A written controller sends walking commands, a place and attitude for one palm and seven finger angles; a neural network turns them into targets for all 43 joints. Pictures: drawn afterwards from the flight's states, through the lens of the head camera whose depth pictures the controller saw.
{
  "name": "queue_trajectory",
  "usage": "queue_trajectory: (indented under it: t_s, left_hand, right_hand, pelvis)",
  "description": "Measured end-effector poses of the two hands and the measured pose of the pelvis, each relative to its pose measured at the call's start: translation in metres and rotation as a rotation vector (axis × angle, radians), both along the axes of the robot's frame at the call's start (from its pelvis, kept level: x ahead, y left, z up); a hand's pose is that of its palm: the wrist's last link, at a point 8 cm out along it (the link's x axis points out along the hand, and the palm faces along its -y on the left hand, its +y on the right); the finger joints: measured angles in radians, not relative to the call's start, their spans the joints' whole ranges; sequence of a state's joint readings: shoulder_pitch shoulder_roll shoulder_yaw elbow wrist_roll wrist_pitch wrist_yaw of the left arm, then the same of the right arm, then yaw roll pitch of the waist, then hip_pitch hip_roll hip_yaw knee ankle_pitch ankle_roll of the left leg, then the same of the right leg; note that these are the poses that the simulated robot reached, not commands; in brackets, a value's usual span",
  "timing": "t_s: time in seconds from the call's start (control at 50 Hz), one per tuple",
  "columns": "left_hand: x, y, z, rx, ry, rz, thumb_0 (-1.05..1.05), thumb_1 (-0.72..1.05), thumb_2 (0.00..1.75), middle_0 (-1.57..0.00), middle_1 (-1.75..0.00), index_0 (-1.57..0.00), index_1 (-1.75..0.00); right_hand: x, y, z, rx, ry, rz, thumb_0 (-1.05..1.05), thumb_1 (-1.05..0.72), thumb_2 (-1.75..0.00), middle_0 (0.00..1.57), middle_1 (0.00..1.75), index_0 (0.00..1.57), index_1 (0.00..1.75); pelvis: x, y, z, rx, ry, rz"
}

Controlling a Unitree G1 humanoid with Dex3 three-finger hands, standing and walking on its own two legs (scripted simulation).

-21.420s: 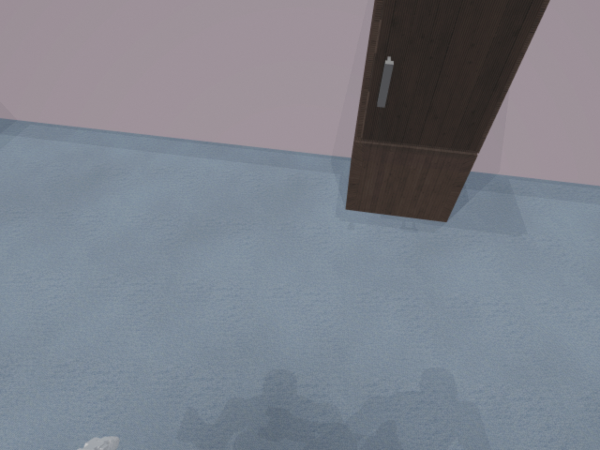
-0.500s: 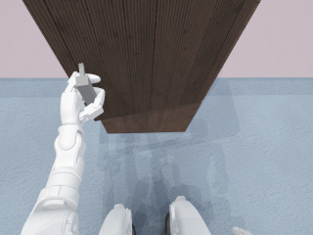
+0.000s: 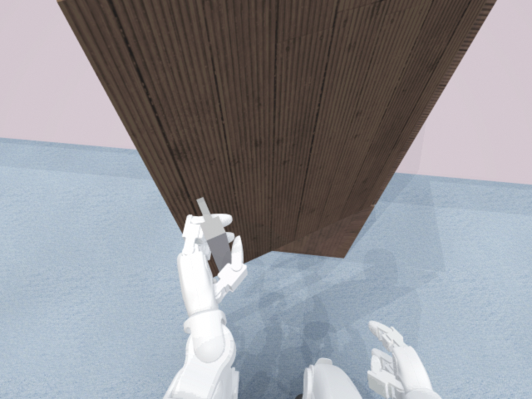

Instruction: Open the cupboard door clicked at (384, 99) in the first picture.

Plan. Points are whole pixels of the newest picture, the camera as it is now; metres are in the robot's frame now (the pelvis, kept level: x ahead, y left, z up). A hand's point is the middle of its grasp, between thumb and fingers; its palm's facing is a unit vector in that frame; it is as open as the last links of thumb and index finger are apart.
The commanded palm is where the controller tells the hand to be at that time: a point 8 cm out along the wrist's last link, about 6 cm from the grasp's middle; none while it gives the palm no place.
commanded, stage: pull the door open along its arc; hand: left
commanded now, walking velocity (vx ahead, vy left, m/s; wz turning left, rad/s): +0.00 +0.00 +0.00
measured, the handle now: (214, 237) +0.35 +0.10 +0.00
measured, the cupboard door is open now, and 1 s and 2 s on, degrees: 32 38 40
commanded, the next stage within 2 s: open thumb and fingers to let go in 0.12 s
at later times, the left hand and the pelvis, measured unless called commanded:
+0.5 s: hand (251, 291) +0.27 +0.04 +0.01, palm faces +0.34 -0.94 -0.05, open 7.7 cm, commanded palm +0.22 +0.08 +0.01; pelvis -0.02 -0.04 -0.01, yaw +2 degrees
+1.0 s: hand (253, 293) +0.27 +0.04 +0.01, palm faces +0.27 -0.96 -0.04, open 14.8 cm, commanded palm +0.22 +0.08 +0.01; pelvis -0.04 -0.01 -0.01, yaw +1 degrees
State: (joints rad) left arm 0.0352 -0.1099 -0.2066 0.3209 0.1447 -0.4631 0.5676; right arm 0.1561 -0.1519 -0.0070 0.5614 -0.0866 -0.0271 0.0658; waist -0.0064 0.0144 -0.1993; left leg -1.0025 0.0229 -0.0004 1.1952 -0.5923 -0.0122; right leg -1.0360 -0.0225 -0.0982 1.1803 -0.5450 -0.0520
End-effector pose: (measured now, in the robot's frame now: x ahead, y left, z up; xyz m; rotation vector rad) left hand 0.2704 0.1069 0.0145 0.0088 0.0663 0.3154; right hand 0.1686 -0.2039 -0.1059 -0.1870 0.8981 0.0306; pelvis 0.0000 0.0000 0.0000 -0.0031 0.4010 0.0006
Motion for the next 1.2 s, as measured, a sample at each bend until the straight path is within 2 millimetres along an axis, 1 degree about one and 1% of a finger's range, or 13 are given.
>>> queue_trajectory:
  t_s: [0.12, 0.2, 0.24, 0.32, 0.42, 0.52, 0.6, 0.68, 0.76, 0.86, 1.0, 1.16, 1.2]
  left_hand:
    - [-0.029, -0.018, 0.003, 0.013, 0.03, -0.079, 0.01, 0.63, 0.68, -0.28, -1.29, -0.34, -1.35]
    - [-0.041, -0.027, 0.004, 0.029, 0.036, -0.103, 0.01, 0.62, 0.68, -0.29, -1.29, -0.35, -1.35]
    - [-0.041, -0.029, 0.003, 0.035, 0.027, -0.085, 0.01, 0.61, 0.69, -0.3, -1.29, -0.35, -1.35]
    - [-0.036, -0.029, -0.001, 0.043, 0.007, -0.035, -0.01, 0.59, 0.73, -0.34, -1.31, -0.36, -1.34]
    - [-0.034, -0.029, -0.002, 0.036, 0.001, 0.0, 0.0, 0.53, 0.73, -0.36, -1.31, -0.39, -1.33]
    - [-0.041, -0.024, -0.001, 0.026, 0.005, 0.037, 0.0, 0.34, 0.66, -0.35, -1.29, -0.38, -1.3]
    - [-0.042, -0.023, -0.002, 0.023, -0.01, 0.039, 0.01, 0.12, 0.57, -0.34, -1.27, -0.35, -1.27]
    - [-0.039, -0.025, -0.003, 0.02, -0.026, 0.021, 0.01, -0.12, 0.46, -0.32, -1.24, -0.33, -1.24]
    - [-0.038, -0.025, -0.004, 0.02, -0.029, 0.01, 0.0, -0.31, 0.38, -0.31, -1.2, -0.31, -1.19]
    - [-0.038, -0.025, -0.003, 0.021, -0.022, -0.012, 0.0, -0.43, 0.33, -0.28, -1.06, -0.3, -1.06]
    - [-0.038, -0.025, -0.003, 0.026, -0.024, -0.047, -0.01, -0.48, 0.31, -0.27, -0.8, -0.29, -0.79]
    - [-0.038, -0.021, -0.002, 0.023, -0.018, -0.066, -0.01, -0.5, 0.3, -0.38, -0.61, -0.36, -0.67]
    - [-0.04, -0.018, -0.003, 0.034, -0.023, -0.123, -0.01, -0.5, 0.3, -0.37, -0.56, -0.33, -0.64]
  right_hand:
    - [0.002, -0.005, 0.005, 0.024, -0.065, -0.002, 0.01, -0.9, -0.9, 0.2, 0.3, 0.2, 0.3]
    - [0.005, -0.012, 0.006, 0.029, -0.104, 0.001, 0.01, -0.9, -0.9, 0.2, 0.3, 0.2, 0.3]
    - [0.006, -0.016, 0.005, 0.023, -0.116, 0.007, 0.01, -0.9, -0.9, 0.2, 0.3, 0.2, 0.3]
    - [0.006, -0.025, -0.003, 0.004, -0.117, 0.02, 0.01, -0.9, -0.9, 0.2, 0.3, 0.2, 0.3]
    - [-0.002, -0.035, -0.01, -0.002, -0.102, 0.014, 0.01, -0.9, -0.9, 0.2, 0.3, 0.2, 0.3]
    - [-0.016, -0.042, -0.012, -0.004, -0.083, 0.0, 0.01, -0.9, -0.9, 0.2, 0.3, 0.2, 0.3]
    - [-0.027, -0.046, -0.016, -0.016, -0.065, -0.005, 0.01, -0.9, -0.9, 0.2, 0.3, 0.2, 0.3]
    - [-0.035, -0.048, -0.02, -0.027, -0.051, -0.015, 0.01, -0.9, -0.9, 0.2, 0.3, 0.2, 0.3]
    - [-0.04, -0.046, -0.021, -0.029, -0.045, -0.026, 0.01, -0.9, -0.9, 0.2, 0.3, 0.2, 0.3]
    - [-0.042, -0.038, -0.018, -0.026, -0.048, -0.031, 0.01, -0.9, -0.9, 0.2, 0.3, 0.2, 0.3]
    - [-0.038, -0.024, -0.013, -0.019, -0.071, -0.018, 0.01, -0.9, -0.9, 0.2, 0.3, 0.2, 0.3]
    - [-0.03, -0.01, -0.008, -0.009, -0.093, 0.007, 0.01, -0.9, -0.9, 0.2, 0.3, 0.2, 0.3]
    - [-0.03, -0.008, -0.008, -0.008, -0.095, 0.018, 0.01, -0.9, -0.9, 0.2, 0.3, 0.2, 0.3]
  pelvis:
    - [-0.001, -0.009, 0.0, 0.01, -0.017, 0.0]
    - [-0.003, -0.016, -0.002, 0.017, -0.026, 0.004]
    - [-0.005, -0.02, -0.004, 0.02, -0.029, 0.009]
    - [-0.012, -0.027, -0.01, 0.028, -0.026, 0.018]
    - [-0.019, -0.033, -0.013, 0.038, -0.028, 0.024]
    - [-0.024, -0.036, -0.012, 0.043, -0.033, 0.026]
    - [-0.028, -0.036, -0.014, 0.042, -0.034, 0.027]
    - [-0.031, -0.033, -0.017, 0.041, -0.032, 0.025]
    - [-0.033, -0.03, -0.017, 0.039, -0.035, 0.02]
    - [-0.034, -0.024, -0.015, 0.034, -0.041, 0.016]
    - [-0.035, -0.015, -0.014, 0.024, -0.045, 0.011]
    - [-0.036, -0.007, -0.013, 0.015, -0.048, 0.01]
    - [-0.037, -0.005, -0.014, 0.016, -0.049, 0.014]
